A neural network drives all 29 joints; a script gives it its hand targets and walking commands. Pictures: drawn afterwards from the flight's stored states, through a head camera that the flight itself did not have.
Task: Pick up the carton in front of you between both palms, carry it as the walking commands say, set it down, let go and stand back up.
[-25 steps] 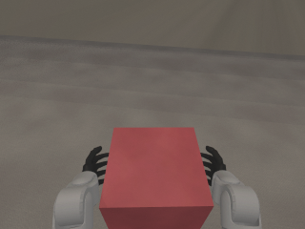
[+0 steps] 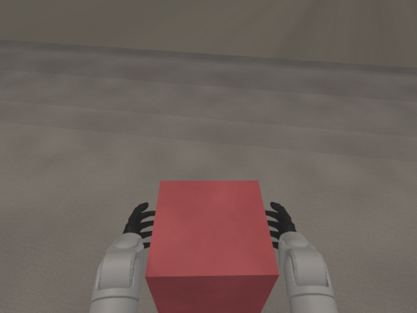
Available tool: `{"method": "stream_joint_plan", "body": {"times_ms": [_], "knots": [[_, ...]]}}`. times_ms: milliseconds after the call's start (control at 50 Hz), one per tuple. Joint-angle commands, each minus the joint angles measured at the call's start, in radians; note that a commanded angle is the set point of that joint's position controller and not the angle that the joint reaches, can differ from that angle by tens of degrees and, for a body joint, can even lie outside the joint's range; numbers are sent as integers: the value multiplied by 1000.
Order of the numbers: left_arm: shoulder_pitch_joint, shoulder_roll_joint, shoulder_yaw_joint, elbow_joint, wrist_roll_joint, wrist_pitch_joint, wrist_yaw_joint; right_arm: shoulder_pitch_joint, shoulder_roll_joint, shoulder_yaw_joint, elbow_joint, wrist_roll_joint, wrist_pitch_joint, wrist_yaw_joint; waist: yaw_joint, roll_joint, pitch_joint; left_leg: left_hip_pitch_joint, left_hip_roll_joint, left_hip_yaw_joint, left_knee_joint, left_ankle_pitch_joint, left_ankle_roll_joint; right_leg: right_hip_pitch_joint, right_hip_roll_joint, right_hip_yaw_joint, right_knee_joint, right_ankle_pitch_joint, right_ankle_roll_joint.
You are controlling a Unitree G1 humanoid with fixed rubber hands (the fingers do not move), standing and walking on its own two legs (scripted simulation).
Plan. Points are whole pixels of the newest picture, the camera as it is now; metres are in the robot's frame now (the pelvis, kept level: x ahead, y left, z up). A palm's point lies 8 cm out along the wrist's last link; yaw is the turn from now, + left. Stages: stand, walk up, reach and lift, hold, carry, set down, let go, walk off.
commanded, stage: carry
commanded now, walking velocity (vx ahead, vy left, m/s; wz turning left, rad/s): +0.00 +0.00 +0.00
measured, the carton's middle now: (209, 253) +0.28 +0.00 -0.05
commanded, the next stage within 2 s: hold in 0.40 s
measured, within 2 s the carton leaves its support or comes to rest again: neither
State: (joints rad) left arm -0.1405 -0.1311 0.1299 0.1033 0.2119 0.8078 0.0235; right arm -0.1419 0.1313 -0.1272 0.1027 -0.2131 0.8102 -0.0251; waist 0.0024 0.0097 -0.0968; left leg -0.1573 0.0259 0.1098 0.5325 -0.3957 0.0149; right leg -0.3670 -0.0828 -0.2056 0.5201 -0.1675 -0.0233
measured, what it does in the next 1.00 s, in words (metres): shifts its weight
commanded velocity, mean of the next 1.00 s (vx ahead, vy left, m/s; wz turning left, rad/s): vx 0.00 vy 0.00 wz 0.00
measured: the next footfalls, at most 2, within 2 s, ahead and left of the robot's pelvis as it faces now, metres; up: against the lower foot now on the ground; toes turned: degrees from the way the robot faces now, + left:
none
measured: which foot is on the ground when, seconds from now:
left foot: down 0.00-1.00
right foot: down 0.00-1.00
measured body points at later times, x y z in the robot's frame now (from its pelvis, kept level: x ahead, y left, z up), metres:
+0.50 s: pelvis -0.02 +0.00 +0.01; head -0.03 +0.00 +0.46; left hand +0.27 +0.16 +0.03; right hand +0.27 -0.14 +0.02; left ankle -0.07 +0.10 -0.73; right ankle +0.06 -0.12 -0.73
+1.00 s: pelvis -0.04 -0.03 +0.00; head -0.05 -0.06 +0.45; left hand +0.22 +0.15 +0.03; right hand +0.26 -0.15 +0.02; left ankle -0.07 +0.10 -0.73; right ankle +0.06 -0.13 -0.73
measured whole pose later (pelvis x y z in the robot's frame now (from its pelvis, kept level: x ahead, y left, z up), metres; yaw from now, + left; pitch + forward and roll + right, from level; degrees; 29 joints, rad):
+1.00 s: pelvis -0.04 -0.03 +0.00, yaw +7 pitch -8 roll +0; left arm -0.18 -0.14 0.16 0.19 0.20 0.65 0.01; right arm -0.16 0.13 -0.14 0.10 -0.23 0.72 -0.04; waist 0.00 0.06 0.10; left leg -0.06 0.01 -0.04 0.50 -0.31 0.00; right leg -0.19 -0.01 -0.07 0.43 -0.11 -0.02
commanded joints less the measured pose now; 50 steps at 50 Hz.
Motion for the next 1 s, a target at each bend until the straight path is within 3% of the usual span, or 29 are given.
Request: {"method": "stream_joint_plan", "body": {"times_ms": [0,120,200,380,400,420,440,460,500,520,560,660,800,840,980], "knots": [[-495,-756,-471,-45,-199,-127,-182,-491,758,469,-45,196,-127,180,-2,1,-203,-92,124,-95,-116,239,21,211,-93,123,-46,160,-3],[-546,-852,-522,-26,-217,-185,-208,-543,853,527,-28,218,-186,203,-4,-3,-247,-78,120,-98,-99,255,24,226,-96,126,-45,185,-7],[-506,-881,-570,-81,-247,-145,-211,-507,885,579,-86,250,-145,207,-3,-4,-275,-64,119,-95,-80,296,22,233,-100,125,-33,233,-9],[-487,-854,-533,-67,-227,-108,-212,-485,859,541,-72,230,-106,207,-2,-2,-230,-92,120,-99,-96,268,25,209,-98,125,-41,202,-4],[-413,-894,-507,-30,-229,-124,-214,-387,865,543,-102,243,-108,202,-17,119,-66,-227,-58,-258,-190,504,28,554,169,271,-34,377,-23],[-434,-866,-492,-49,-206,-155,-200,-424,842,546,-131,231,-127,195,8,98,-132,-251,-55,-256,-181,533,21,625,150,297,-39,425,-29],[-391,-825,-474,-41,-183,-161,-190,-406,826,533,-149,225,-129,193,8,33,-123,-127,-64,-253,-177,545,32,556,146,295,-54,450,-9],[-387,-819,-456,-24,-165,-166,-182,-441,819,555,-154,232,-133,197,31,42,-130,-89,-74,-246,-192,509,31,540,154,285,-61,429,8],[-411,-830,-482,-46,-185,-177,-178,-433,821,575,-153,240,-139,192,18,21,-147,-119,-72,-249,-194,510,26,580,167,281,-58,407,10],[-398,-823,-479,-45,-186,-182,-171,-437,796,575,-155,237,-144,189,20,39,-158,-89,-74,-246,-209,456,28,576,166,277,-61,380,12],[-442,-821,-506,-64,-197,-184,-179,-441,814,576,-155,229,-148,186,7,5,-145,-70,-75,-242,-198,465,21,541,177,275,-76,326,15],[-488,-803,-531,-69,-228,-189,-201,-406,797,531,-123,191,-152,163,-31,21,-111,-177,-63,-248,-219,316,25,604,178,273,-73,240,3],[-474,-787,-487,-26,-203,-198,-191,-427,786,532,-111,194,-147,163,-6,37,-42,-329,-45,-258,-258,109,58,685,173,267,-53,159,12],[-477,-796,-484,-24,-196,-198,-188,-453,795,549,-113,205,-144,172,6,34,-43,-318,-51,-251,-251,83,59,668,170,269,-58,124,18],[-523,-844,-507,-21,-211,-206,-205,-483,847,573,-100,217,-143,184,0,16,-73,-343,-60,-246,-222,55,69,696,152,305,-67,63,22]]}}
